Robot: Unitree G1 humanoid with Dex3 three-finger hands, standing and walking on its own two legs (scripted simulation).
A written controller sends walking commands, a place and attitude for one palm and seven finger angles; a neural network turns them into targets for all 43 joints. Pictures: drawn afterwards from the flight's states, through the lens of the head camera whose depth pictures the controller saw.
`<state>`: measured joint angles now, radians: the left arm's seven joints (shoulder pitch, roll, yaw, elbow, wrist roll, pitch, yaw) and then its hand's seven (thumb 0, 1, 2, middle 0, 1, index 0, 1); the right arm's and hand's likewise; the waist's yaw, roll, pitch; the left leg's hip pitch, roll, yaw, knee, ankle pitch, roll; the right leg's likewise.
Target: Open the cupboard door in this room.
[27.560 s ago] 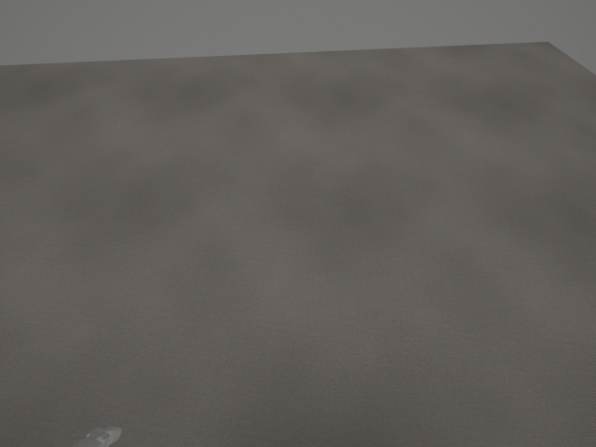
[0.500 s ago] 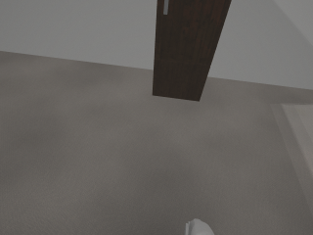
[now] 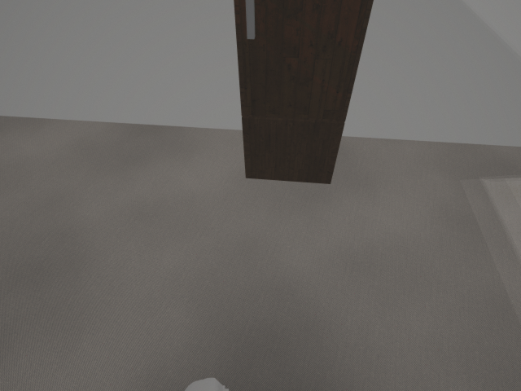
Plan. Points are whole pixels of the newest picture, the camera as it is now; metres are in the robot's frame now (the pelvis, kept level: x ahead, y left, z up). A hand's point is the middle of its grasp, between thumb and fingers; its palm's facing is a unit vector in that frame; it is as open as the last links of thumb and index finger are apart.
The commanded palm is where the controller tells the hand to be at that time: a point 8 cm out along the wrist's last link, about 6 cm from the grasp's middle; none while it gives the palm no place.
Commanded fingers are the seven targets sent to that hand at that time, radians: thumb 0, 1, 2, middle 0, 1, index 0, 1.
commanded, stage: stand and wait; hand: left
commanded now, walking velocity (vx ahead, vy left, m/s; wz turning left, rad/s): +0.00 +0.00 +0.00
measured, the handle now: (251, 11) +1.19 +0.08 +0.08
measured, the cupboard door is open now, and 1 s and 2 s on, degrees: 0 0 0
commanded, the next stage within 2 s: look at it before walking up in 0.68 s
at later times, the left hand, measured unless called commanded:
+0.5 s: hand out of the picture +0.01 +0.19 -0.17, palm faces +0.02 -0.99 -0.13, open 7.4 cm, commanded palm none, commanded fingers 0.00 0.90 0.90 -0.20 -0.30 -0.20 -0.30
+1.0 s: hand out of the picture +0.06 +0.20 -0.17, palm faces -0.01 -0.99 -0.16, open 7.4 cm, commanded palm none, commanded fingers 0.00 0.90 0.90 -0.20 -0.30 -0.20 -0.30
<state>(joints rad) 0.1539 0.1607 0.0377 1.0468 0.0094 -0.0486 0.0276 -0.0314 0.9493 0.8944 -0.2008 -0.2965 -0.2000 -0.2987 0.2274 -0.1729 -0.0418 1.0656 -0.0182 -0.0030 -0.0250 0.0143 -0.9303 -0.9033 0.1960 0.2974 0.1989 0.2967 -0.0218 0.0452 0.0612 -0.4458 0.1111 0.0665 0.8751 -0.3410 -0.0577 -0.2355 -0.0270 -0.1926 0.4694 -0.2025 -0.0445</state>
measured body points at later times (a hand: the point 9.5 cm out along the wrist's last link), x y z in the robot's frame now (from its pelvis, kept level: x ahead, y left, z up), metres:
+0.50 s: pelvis +0.06 +0.05 +0.01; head +0.07 +0.06 +0.46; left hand +0.01 +0.25 -0.16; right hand +0.09 -0.19 -0.14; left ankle +0.08 +0.12 -0.74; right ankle +0.04 -0.10 -0.74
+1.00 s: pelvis +0.07 +0.05 +0.01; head +0.08 +0.05 +0.46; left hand +0.06 +0.25 -0.16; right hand +0.03 -0.15 -0.15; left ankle +0.08 +0.12 -0.74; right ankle +0.04 -0.10 -0.74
